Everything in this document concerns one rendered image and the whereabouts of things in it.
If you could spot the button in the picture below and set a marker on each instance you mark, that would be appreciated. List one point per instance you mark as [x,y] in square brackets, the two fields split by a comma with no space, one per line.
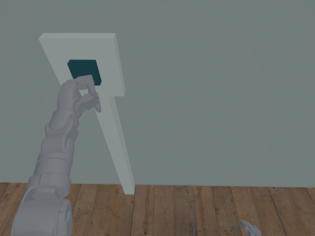
[80,67]

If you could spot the right robot hand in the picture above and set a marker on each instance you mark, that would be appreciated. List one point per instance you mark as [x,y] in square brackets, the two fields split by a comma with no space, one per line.
[250,229]

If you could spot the panel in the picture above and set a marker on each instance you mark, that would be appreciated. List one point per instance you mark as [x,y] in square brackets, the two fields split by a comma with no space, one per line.
[102,47]

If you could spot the robot left upper arm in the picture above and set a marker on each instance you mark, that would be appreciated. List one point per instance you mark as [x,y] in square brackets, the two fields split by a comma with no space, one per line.
[47,217]

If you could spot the left robot hand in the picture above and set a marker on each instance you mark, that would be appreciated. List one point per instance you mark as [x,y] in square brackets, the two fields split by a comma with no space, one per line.
[70,97]

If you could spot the robot left forearm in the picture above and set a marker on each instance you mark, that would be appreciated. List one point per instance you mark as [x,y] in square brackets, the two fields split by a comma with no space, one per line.
[51,176]

